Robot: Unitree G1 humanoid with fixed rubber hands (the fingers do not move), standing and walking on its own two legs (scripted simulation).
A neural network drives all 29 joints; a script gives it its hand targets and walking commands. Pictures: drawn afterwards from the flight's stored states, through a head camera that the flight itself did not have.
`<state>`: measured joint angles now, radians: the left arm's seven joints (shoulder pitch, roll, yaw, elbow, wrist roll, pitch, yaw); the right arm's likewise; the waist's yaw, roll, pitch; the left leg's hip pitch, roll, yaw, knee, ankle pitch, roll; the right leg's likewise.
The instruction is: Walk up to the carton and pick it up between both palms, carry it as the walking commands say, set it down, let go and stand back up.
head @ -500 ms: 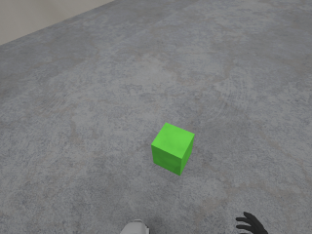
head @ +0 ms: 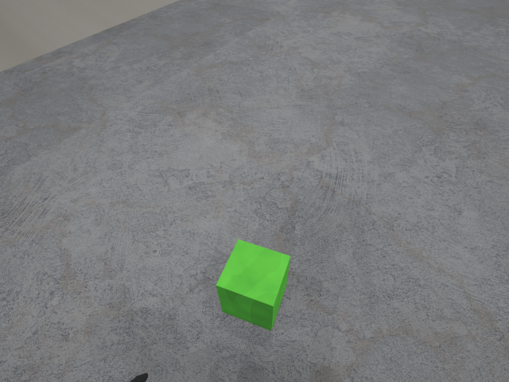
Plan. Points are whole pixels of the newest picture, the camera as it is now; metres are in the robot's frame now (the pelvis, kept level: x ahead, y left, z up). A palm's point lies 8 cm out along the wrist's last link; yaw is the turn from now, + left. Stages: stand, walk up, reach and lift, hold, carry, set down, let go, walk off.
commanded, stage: walk up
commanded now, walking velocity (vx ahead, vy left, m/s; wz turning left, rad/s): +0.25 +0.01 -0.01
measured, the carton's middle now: (254, 285) +0.58 +0.01 -0.65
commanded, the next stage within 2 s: none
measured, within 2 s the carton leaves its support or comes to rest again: neither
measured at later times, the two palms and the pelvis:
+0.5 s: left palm out of the picture +0.02 +0.30 -0.15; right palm out of the picture +0.11 -0.20 -0.13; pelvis +0.02 +0.04 -0.01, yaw +1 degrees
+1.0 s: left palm out of the picture -0.02 +0.36 -0.11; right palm out of the picture +0.07 -0.19 -0.14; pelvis +0.02 +0.08 +0.00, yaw -6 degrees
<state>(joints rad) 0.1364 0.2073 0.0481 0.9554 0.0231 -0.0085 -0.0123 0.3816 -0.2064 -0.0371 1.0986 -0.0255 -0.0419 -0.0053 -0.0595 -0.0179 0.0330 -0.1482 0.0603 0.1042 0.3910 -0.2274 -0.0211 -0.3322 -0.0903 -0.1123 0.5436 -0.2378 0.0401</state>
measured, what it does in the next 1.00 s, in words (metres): steps on the spot: right foot, then left foot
